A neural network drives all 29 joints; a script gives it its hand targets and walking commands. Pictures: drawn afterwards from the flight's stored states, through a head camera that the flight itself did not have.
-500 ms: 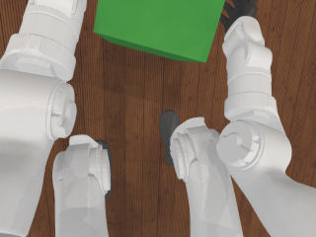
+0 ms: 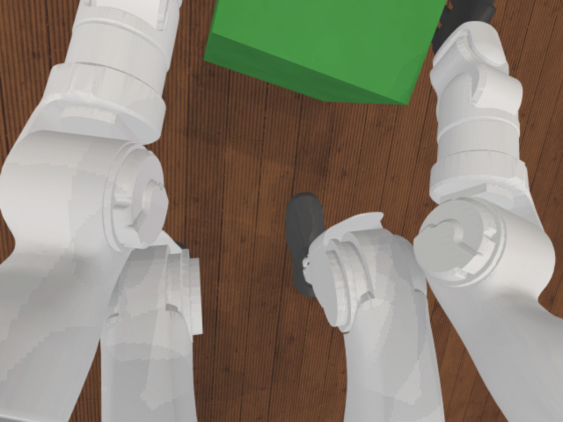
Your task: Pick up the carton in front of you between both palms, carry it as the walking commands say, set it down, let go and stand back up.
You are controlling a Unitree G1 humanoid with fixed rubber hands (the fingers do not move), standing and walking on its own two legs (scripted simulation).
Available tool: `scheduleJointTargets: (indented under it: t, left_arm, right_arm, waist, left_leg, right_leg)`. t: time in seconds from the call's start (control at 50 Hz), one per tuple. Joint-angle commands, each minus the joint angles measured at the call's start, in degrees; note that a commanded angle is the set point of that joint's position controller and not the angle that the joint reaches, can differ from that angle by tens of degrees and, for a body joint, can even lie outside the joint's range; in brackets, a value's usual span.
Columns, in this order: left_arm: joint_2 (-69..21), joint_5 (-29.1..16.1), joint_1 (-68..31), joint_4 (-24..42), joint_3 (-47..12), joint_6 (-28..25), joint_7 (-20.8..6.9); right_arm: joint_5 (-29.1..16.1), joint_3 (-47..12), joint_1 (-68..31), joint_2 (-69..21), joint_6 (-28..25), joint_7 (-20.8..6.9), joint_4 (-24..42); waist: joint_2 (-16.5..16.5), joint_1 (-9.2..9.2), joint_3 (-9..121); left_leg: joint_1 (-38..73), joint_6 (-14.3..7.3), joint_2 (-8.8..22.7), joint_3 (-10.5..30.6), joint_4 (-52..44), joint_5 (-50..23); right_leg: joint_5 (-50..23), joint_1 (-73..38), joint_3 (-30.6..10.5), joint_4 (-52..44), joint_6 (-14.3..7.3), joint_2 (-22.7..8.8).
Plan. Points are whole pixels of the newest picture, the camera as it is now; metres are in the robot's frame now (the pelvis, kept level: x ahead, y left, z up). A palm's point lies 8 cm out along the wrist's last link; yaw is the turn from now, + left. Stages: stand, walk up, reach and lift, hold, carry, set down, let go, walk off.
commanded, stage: set down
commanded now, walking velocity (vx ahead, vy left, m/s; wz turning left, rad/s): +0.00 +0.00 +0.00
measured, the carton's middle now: out of the picture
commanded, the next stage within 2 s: let go in 1.62 s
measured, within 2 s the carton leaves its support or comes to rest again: neither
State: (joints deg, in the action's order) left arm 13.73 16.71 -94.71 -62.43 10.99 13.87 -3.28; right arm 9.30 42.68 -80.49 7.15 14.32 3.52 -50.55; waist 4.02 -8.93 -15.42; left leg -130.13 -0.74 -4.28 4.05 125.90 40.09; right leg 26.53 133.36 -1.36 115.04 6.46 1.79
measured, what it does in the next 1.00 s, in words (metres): rises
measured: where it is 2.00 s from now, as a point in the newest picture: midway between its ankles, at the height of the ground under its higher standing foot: (242, 286)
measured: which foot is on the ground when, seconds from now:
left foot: down 0.00-1.00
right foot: down 0.00-1.00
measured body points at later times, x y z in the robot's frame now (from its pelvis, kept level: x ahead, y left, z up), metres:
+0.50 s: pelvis -0.01 +0.00 +0.00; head +0.38 +0.06 +0.21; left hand +0.58 +0.12 -0.23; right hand +0.50 -0.23 -0.19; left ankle +0.06 +0.11 -0.35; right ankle +0.14 -0.14 -0.35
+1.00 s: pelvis -0.01 -0.01 +0.06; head +0.36 +0.00 +0.31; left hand +0.63 +0.13 -0.07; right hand +0.50 -0.23 -0.08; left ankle +0.06 +0.11 -0.35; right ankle +0.14 -0.14 -0.35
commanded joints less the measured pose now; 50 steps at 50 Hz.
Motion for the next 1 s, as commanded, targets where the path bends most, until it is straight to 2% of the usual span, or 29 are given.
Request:
scheduleJointTargets:
  t: [0.0,0.12,0.22,0.26,0.32,0.38,0.42,0.52,0.56,0.62,0.7,0.78,0.84,0.9,0.98]
  left_arm:
    - [-29.9,-0.6,-6.5,-4.5,-7.0,1.2,-7.7]
    - [-27.4,0.6,-4.8,-6.1,-6.3,1.1,-7.6]
    - [-24.3,0.5,-6.0,-5.3,-7.4,0.5,-7.0]
    - [-19.8,0.3,-6.7,-4.5,-7.5,0.0,-6.2]
    - [-6.2,-0.8,-7.6,-3.2,-8.1,-1.6,-3.1]
    - [13.4,-5.6,-10.5,0.1,-10.7,-4.5,2.1]
    - [17.8,-11.0,-16.4,1.3,-15.6,-6.2,4.0]
    - [17.4,-23.7,-28.1,5.7,-25.6,-7.2,2.6]
    - [17.5,-25.9,-29.7,5.7,-27.1,-6.5,1.4]
    - [18.2,-26.4,-29.0,2.4,-27.3,-4.4,-0.1]
    - [19.9,-23.1,-26.6,-1.5,-23.9,-2.0,-0.7]
    - [24.1,-18.9,-23.9,-3.0,-17.6,-0.8,-0.7]
    - [26.7,-17.9,-22.4,-2.6,-14.4,-0.8,-0.8]
    - [27.5,-18.4,-22.0,-0.8,-13.5,-1.1,-1.0]
    - [26.1,-19.5,-21.4,1.1,-14.2,-0.9,-1.9]
  right_arm:
    - [-3.1,-14.2,-16.7,-38.4,-0.2,-10.8,-1.6]
    - [-2.3,-12.5,-13.9,-36.1,0.0,-10.7,-3.0]
    - [-1.9,-10.5,-10.6,-34.4,-0.8,-9.8,-4.6]
    - [-1.9,-8.9,-8.0,-31.2,-1.6,-8.7,-5.4]
    - [-2.4,-5.8,-2.3,-20.3,-3.7,-5.2,-6.5]
    - [-5.4,-4.6,1.9,-2.5,-7.9,0.1,-7.9]
    - [-9.4,-6.9,-1.0,3.5,-10.7,2.7,-7.9]
    - [-17.6,-14.7,-8.5,6.9,-13.1,4.4,-6.3]
    - [-19.0,-16.7,-9.5,7.4,-12.4,4.7,-5.4]
    - [-19.1,-17.0,-9.7,7.9,-10.3,5.6,-2.2]
    - [-16.7,-16.4,-8.8,6.9,-7.5,7.6,4.8]
    - [-14.4,-16.8,-8.1,5.5,-5.2,10.0,11.9]
    - [-14.0,-18.4,-7.3,3.3,-4.0,10.9,15.8]
    - [-14.9,-20.4,-6.2,1.5,-3.1,11.2,18.2]
    - [-15.4,-20.8,-3.5,0.5,-1.9,11.2,19.4]
  waist:
    - [-17.2,4.20,43.7]
    - [-16.9,4.24,41.7]
    - [-17.1,2.68,42.8]
    - [-17.0,1.79,43.9]
    - [-16.6,0.31,45.4]
    - [-15.8,-1.17,47.4]
    - [-17.1,-3.09,50.5]
    - [-24.2,-7.58,57.1]
    - [-25.5,-8.97,59.2]
    - [-25.4,-10.67,61.3]
    - [-21.8,-10.12,65.6]
    - [-15.5,-7.31,70.2]
    - [-12.1,-5.31,70.4]
    - [-11.5,-4.59,71.7]
    - [-14.2,-5.92,72.7]
  left_leg:
    - [24.0,-1.5,0.0,-1.2,-15.2,-26.0]
    - [23.7,-1.7,0.2,-0.7,-14.8,-27.1]
    - [25.2,-1.0,0.7,-0.3,-14.5,-30.0]
    - [26.1,-0.6,1.3,-0.1,-14.4,-31.5]
    - [27.7,0.4,2.3,0.5,-14.5,-32.1]
    - [28.9,1.1,3.3,1.5,-14.4,-31.7]
    - [30.4,1.1,4.1,2.5,-13.8,-32.4]
    - [36.7,1.2,5.6,3.6,-12.9,-30.7]
    - [38.0,1.3,5.7,2.9,-13.0,-27.8]
    - [38.1,1.4,5.1,1.4,-13.9,-21.2]
    - [34.6,1.2,3.4,-1.7,-16.6,-14.9]
    - [31.8,0.1,1.9,-4.1,-19.0,-13.0]
    - [29.9,-0.6,1.2,-4.6,-21.1,-13.0]
    - [31.1,-1.0,0.9,-4.8,-23.6,-14.4]
    - [35.6,-0.7,0.6,-5.0,-27.3,-16.2]
  right_leg:
    - [-15.6,-22.3,6.4,-0.7,-1.1,5.4]
    - [-15.0,-20.7,6.2,-0.3,-0.9,5.4]
    - [-16.9,-21.9,6.5,0.2,-0.3,4.8]
    - [-18.0,-23.4,6.7,0.5,0.2,4.3]
    - [-19.1,-27.2,7.0,0.5,0.4,3.3]
    - [-20.7,-29.9,7.0,0.3,0.2,2.2]
    - [-23.8,-30.4,6.9,0.1,-0.4,1.5]
    - [-26.0,-29.8,7.2,-0.5,-2.3,-0.6]
    - [-25.2,-31.7,7.5,-1.3,-2.5,-0.9]
    - [-22.3,-35.8,7.7,-2.9,-2.7,-0.9]
    - [-21.0,-45.9,8.0,-6.0,-2.6,-0.1]
    - [-21.5,-55.3,8.6,-8.8,-1.9,1.5]
    - [-22.6,-58.9,8.5,-10.7,-1.5,2.3]
    - [-24.2,-60.6,8.4,-12.8,-1.3,2.7]
    - [-24.2,-59.0,8.6,-16.8,-1.4,2.7]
